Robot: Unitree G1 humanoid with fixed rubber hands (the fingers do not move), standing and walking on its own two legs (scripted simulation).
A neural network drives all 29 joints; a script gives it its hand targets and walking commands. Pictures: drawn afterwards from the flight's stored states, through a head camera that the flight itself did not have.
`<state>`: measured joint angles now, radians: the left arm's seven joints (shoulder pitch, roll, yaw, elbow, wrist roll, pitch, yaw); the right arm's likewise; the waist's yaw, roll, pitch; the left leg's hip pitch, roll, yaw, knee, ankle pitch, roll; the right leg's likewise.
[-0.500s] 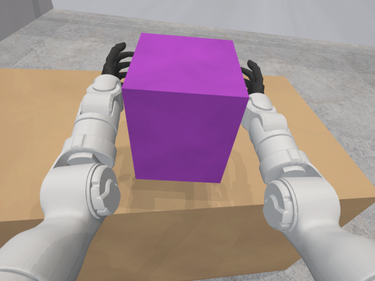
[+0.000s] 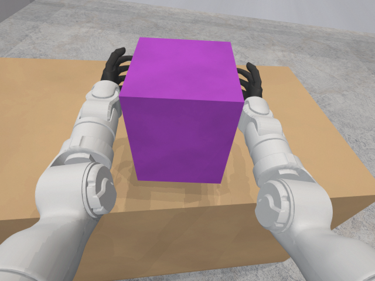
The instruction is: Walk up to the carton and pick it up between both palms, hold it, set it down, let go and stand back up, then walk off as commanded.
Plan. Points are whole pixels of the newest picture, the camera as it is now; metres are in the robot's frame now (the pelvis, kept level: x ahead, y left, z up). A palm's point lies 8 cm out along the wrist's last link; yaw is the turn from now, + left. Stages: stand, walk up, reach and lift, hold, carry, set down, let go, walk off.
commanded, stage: set down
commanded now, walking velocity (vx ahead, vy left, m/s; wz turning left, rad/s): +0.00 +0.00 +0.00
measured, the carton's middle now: (182, 114) +0.45 -0.01 +0.13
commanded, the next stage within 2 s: none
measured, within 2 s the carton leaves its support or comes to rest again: neither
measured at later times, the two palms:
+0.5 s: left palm (106, 89) +0.48 +0.16 +0.16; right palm (237, 103) +0.44 -0.13 +0.16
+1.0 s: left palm (108, 89) +0.52 +0.16 +0.13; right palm (228, 109) +0.47 -0.13 +0.12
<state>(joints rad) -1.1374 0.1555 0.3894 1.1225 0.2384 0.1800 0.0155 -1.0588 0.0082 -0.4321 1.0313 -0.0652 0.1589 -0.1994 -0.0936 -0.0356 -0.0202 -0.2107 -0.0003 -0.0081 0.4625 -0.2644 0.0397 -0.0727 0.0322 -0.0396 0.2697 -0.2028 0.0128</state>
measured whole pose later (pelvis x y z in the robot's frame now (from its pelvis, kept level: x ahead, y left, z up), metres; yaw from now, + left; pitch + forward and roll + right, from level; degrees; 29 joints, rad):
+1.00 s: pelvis +0.04 +0.01 +0.00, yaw -1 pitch +13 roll -4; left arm -1.14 0.19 0.39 1.19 0.24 0.05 -0.05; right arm -0.95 0.13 -0.60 0.96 -0.31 -0.04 -0.18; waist -0.09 -0.04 -0.12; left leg -0.39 0.00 -0.01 0.46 -0.27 0.04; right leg -0.28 0.03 -0.04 0.31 -0.19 0.01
